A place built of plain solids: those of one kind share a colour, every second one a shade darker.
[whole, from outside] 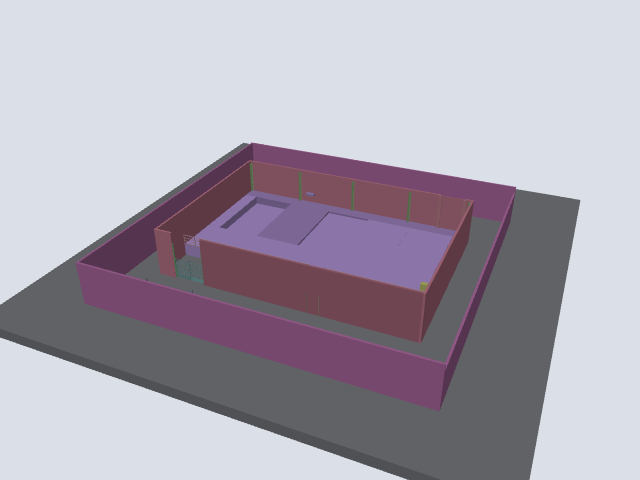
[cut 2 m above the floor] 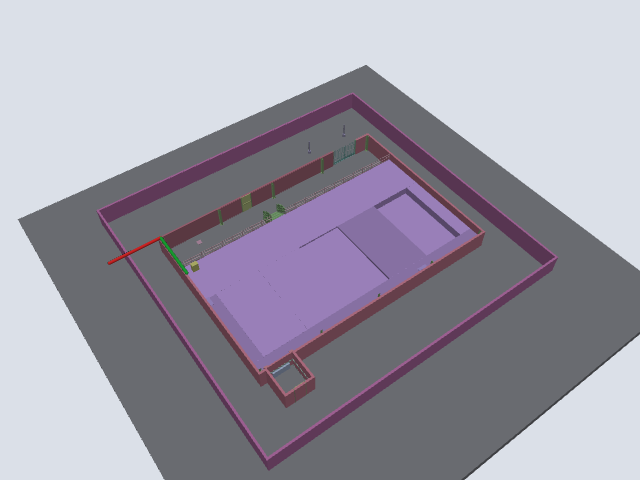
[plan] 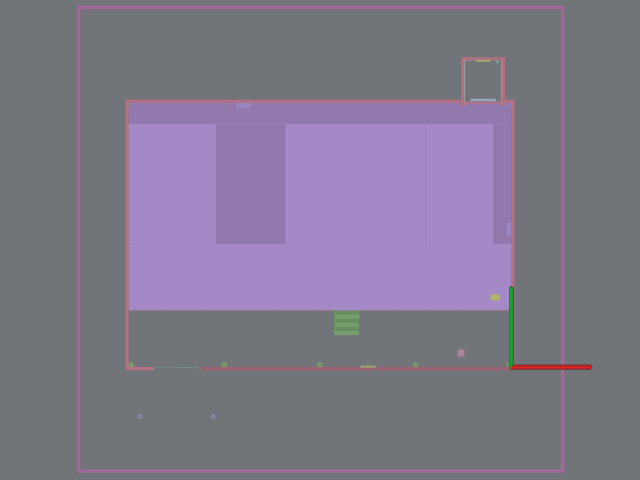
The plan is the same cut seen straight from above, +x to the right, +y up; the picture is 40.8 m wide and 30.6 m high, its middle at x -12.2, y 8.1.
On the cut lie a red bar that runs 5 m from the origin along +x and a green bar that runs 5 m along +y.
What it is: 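A works' hall with docks between sunk bays; one tall room; a strip of floor behind the doors, a deck 1.17 m over it that fills the rest, and 3 sunk grounds in the deck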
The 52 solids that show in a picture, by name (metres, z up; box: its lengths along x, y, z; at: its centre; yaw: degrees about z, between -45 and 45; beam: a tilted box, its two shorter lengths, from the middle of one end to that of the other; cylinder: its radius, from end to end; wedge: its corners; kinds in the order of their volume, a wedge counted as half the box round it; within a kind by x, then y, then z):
{
 "raised_floor_bank_1": {"box": [1.3, 7.65, 1.22], "at": [-23.75, 11.68, 0.56]},
 "raised_floor_bank_2": {"box": [4.25, 7.65, 0.42], "at": [-20.98, 11.68, 0.16]},
 "raised_floor_bank_3": {"box": [4.45, 7.65, 1.22], "at": [-16.62, 11.68, 0.56]},
 "raised_floor_bank_4": {"box": [24.4, 4.25, 1.22], "at": [-12.2, 5.72, 0.56]},
 "raised_floor_bank_5": {"box": [24.4, 1.35, 1.22], "at": [-12.2, 16.18, 0.56]},
 "raised_floor_bank_6": {"box": [4.45, 7.65, 1.04], "at": [-12.18, 11.68, 0.47]},
 "raised_floor_bank_7": {"box": [4.45, 7.65, 1.22], "at": [-7.72, 11.68, 0.56]},
 "raised_floor_bank_8": {"box": [4.35, 7.65, 1.22], "at": [-3.33, 11.68, 0.56]},
 "raised_floor_bank_9": {"box": [1.15, 7.65, 1.22], "at": [-0.57, 11.68, 0.56]},
 "yard_bound_1": {"box": [0.2, 29.76, 4.22], "at": [-27.58, 8.14, 2.06]},
 "yard_bound_2": {"box": [31.05, 0.2, 4.22], "at": [-12.16, -6.64, 2.06]},
 "yard_bound_3": {"box": [31.05, 0.2, 4.22], "at": [-12.16, 22.92, 2.06]},
 "yard_bound_4": {"box": [0.2, 29.76, 3.52], "at": [3.27, 8.14, 1.71]},
 "wall_1": {"box": [0.2, 17.25, 4.75], "at": [-24.5, 8.43, 2.33]},
 "wall_2": {"box": [1.76, 0.2, 4.75], "at": [-23.73, -0.1, 2.33]},
 "wall_3": {"box": [21.6, 0.2, 4.75], "at": [-13.8, 16.95, 2.33]},
 "wall_4": {"box": [20.06, 0.2, 4.75], "at": [-9.82, -0.1, 2.33]},
 "wall_5": {"box": [0.2, 2.9, 2.55], "at": [-3.1, 18.3, 1.23]},
 "wall_6": {"box": [2.52, 0.06, 4.75], "at": [-1.8, 16.82, 2.33]},
 "wall_7": {"box": [2.4, 0.06, 2.55], "at": [-1.8, 16.88, 1.23]},
 "wall_8": {"box": [2.8, 0.2, 2.55], "at": [-1.8, 19.65, 1.23]},
 "wall_9": {"box": [0.2, 2.9, 2.55], "at": [-0.5, 18.3, 1.23]},
 "wall_10": {"box": [0.8, 0.2, 4.75], "at": [-0.2, 16.95, 2.33]},
 "wall_11": {"box": [0.2, 17.25, 4.75], "at": [0.1, 8.43, 2.33]},
 "door_landing_1": {"box": [1.62, 0.28, 0.22], "at": [-10.5, 2.18, 0.06]},
 "door_landing_2": {"box": [1.62, 0.28, 0.38], "at": [-10.5, 2.44, 0.14]},
 "door_landing_3": {"box": [1.62, 0.28, 0.55], "at": [-10.5, 2.7, 0.23]},
 "door_landing_4": {"box": [1.62, 0.28, 0.72], "at": [-10.5, 2.96, 0.31]},
 "door_landing_5": {"box": [1.62, 0.28, 0.89], "at": [-10.5, 3.22, 0.39]},
 "door_landing_6": {"box": [1.62, 0.28, 1.05], "at": [-10.5, 3.48, 0.48]},
 "pier_1": {"box": [0.34, 0.17, 4.75], "at": [-3.0, 16.77, 2.33]},
 "pier_2": {"box": [0.34, 0.17, 4.75], "at": [-0.6, 16.77, 2.33]},
 "tote_stack_1": {"box": [0.6, 0.4, 1.28], "at": [-1.03, 4.45, 1.81]},
 "deck_rail_1": {"box": [13.15, 0.024, 0.1], "at": [-17.82, 3.63, 1.22]},
 "deck_rail_2": {"box": [13.15, 0.05, 0.05], "at": [-17.82, 3.63, 1.55]},
 "deck_rail_3": {"box": [13.15, 0.05, 0.05], "at": [-17.82, 3.63, 1.88]},
 "deck_rail_4": {"box": [13.15, 0.05, 0.05], "at": [-17.82, 3.63, 2.19]},
 "deck_rail_5": {"box": [9.75, 0.024, 0.1], "at": [-4.88, 3.63, 1.22]},
 "deck_rail_6": {"box": [9.75, 0.05, 0.05], "at": [-4.88, 3.63, 1.55]},
 "deck_rail_7": {"box": [9.75, 0.05, 0.05], "at": [-4.88, 3.63, 1.88]},
 "deck_rail_8": {"box": [9.75, 0.05, 0.05], "at": [-4.88, 3.63, 2.19]},
 "radiator_1": {"box": [1.62, 0.14, 0.76], "at": [-1.8, 17.03, 0.49]},
 "signing_shelf_1": {"box": [0.9, 0.3, 0.26], "at": [-17.07, 16.7, 2.12]},
 "signing_shelf_2": {"box": [0.3, 0.9, 0.26], "at": [-0.15, 8.77, 2.12]},
 "door_leaf_1": {"box": [1.0, 0.044, 2.15], "at": [-9.15, 0.0, 1.02]},
 "steel_column_1": {"box": [0.22, 0.014, 4.55], "at": [-24.26, 16.63, 2.23]},
 "steel_column_2": {"box": [0.22, 0.014, 4.55], "at": [-18.3, 16.63, 2.23]},
 "steel_column_3": {"box": [0.22, 0.014, 4.55], "at": [-12.2, 16.63, 2.23]},
 "steel_column_4": {"box": [0.22, 0.014, 4.55], "at": [-6.1, 16.63, 2.23]},
 "roller_shutter_1": {"box": [0.11, 0.1, 3.65], "at": [-22.83, -0.11, 1.77]},
 "access_cover_1": {"box": [0.44, 0.44, 0.06], "at": [-3.21, 0.9, -0.02]},
 "low_rail_1": {"box": [0.024, 2.64, 0.16], "at": [-2.99, 18.23, 0.9]}
}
